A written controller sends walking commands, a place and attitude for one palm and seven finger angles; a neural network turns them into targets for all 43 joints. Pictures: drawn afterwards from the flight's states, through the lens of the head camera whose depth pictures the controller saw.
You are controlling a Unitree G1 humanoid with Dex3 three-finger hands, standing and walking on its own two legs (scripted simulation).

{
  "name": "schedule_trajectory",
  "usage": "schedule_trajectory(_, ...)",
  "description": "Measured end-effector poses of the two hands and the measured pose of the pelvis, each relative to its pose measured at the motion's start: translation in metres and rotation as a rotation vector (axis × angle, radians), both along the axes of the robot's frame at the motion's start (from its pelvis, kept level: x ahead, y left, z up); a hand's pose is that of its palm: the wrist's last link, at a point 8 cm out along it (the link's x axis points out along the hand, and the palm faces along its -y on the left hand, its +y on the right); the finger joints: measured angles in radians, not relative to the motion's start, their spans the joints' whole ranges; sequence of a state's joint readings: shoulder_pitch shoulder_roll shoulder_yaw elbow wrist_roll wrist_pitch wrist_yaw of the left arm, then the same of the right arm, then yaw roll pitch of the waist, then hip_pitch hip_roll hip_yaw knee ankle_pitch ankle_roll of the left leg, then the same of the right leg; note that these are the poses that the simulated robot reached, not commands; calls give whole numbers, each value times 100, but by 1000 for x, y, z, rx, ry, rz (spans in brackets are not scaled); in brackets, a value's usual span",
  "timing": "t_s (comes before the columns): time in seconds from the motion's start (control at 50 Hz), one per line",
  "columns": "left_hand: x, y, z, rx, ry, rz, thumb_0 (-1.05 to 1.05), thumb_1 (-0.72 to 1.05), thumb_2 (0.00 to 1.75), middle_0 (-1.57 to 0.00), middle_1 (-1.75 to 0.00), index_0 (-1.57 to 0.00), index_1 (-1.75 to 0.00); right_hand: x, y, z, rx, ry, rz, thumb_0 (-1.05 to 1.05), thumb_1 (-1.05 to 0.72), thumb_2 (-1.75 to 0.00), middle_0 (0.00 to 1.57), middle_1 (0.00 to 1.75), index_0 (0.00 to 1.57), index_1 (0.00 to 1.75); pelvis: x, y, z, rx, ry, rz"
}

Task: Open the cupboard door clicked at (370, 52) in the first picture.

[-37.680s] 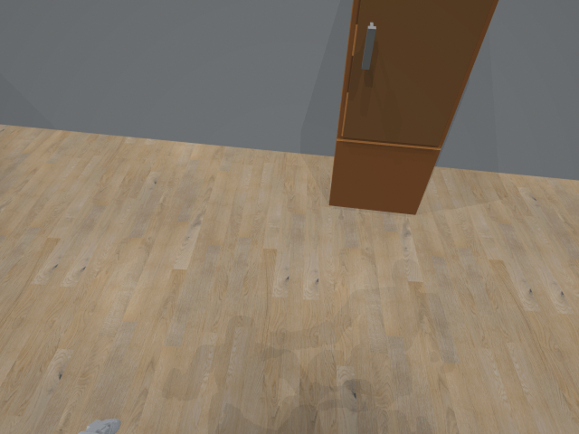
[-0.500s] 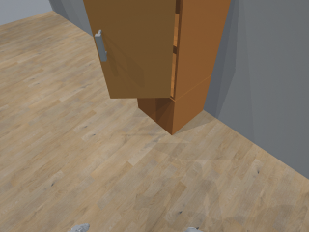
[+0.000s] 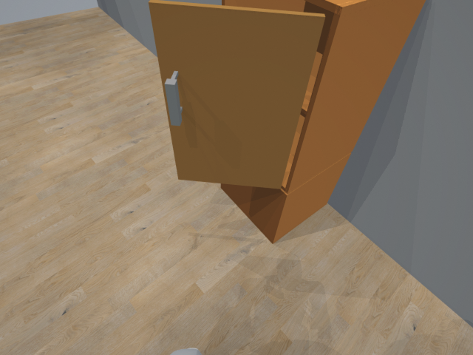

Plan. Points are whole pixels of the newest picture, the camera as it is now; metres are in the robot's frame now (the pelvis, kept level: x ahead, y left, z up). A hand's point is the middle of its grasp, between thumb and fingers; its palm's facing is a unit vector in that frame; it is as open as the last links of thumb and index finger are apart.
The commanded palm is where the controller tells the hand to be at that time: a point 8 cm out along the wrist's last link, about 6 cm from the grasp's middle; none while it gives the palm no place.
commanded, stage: take the last steps up to it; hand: left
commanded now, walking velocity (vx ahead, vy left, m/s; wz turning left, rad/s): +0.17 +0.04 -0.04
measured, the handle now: (175, 98) +0.69 +0.25 +0.03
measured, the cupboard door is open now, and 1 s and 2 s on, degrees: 47 47 47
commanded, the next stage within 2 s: come to a stop and stand still in 0.06 s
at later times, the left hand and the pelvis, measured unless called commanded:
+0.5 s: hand (139, 320) +0.20 +0.22 -0.17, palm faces -0.02 -0.98 -0.21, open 7.3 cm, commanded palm none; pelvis +0.10 +0.03 +0.00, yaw -2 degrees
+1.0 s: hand out of the picture +0.11 +0.22 -0.18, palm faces +0.03 -0.98 -0.19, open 7.3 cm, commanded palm none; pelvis +0.09 +0.03 +0.00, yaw -2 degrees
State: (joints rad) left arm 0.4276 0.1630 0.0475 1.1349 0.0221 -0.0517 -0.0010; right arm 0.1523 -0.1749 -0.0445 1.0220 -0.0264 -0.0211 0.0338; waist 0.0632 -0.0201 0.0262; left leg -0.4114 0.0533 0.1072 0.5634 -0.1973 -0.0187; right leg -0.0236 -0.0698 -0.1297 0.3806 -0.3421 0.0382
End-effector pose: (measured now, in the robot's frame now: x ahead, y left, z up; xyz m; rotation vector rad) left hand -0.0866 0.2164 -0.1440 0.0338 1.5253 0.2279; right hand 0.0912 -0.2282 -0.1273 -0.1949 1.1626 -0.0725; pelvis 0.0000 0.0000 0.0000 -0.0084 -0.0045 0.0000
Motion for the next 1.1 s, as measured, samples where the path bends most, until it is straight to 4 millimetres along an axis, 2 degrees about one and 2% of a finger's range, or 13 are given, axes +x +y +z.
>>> schedule_trajectory(0.06,10,14,-15,-32,64,-6,0,92,90,-20,-30,-20,-30,39,19,-4,-26,-80,7,0,-91,-90,20,30,20,30,22,20,-14,-6,-8,-14)
schedule_trajectory(0.12,45,29,-18,-33,47,-40,0,91,90,-20,-30,-20,-30,49,35,-1,-30,-87,-13,0,-91,-90,20,30,20,30,38,31,-11,4,-14,-28)
schedule_trajectory(0.16,79,38,-16,-27,-7,-59,1,91,90,-20,-30,-20,-30,46,44,1,-27,-59,-31,0,-92,-90,20,30,20,30,48,37,-6,5,-11,-29)
schedule_trajectory(0.26,168,52,-6,-5,-170,-100,0,91,90,-20,-30,-19,-30,36,43,6,-69,13,-85,-2,-96,-90,21,30,20,30,70,48,4,3,-2,-25)
schedule_trajectory(0.32,210,59,-3,18,-236,-116,0,93,90,-20,-30,-19,-30,23,45,5,-72,91,-98,-2,-95,-90,21,30,20,30,81,47,6,-4,-3,-15)
schedule_trajectory(0.42,257,60,2,39,-284,-159,0,92,90,-20,-30,-19,-30,6,45,-1,-58,182,-149,-1,-93,-90,21,30,20,30,94,41,5,-15,-2,-20)
schedule_trajectory(0.52,282,50,8,65,-295,-206,0,92,90,-20,-30,-19,-30,-7,35,-9,-30,230,-200,0,-92,-90,21,30,20,30,101,28,3,-16,13,-33)
schedule_trajectory(0.62,285,35,7,97,-309,-239,0,91,90,-20,-30,-20,-30,-15,14,-23,-6,260,-240,0,-91,-90,21,30,20,30,100,12,-6,5,23,-43)
schedule_trajectory(0.74,264,24,6,71,-290,-204,0,91,90,-20,-30,-20,-30,-3,2,-17,-30,252,-207,0,-91,-90,20,30,20,30,94,14,-2,9,11,-26)
schedule_trajectory(0.88,228,40,-10,32,-237,-137,0,91,90,-21,-30,-20,-30,24,13,-9,-69,149,-131,0,-91,-90,20,30,20,30,88,29,-6,7,-1,-25)
schedule_trajectory(1.02,187,53,-5,38,-131,-123,0,91,90,-20,-30,-20,-30,44,33,-4,-35,103,-86,0,-91,-90,20,30,20,30,88,33,1,13,9,-37)
schedule_trajectory(1.1,169,52,0,42,-77,-126,0,91,90,-20,-30,-20,-30,51,34,-4,-21,85,-93,0,-93,-90,21,30,20,30,91,33,4,13,13,-42)
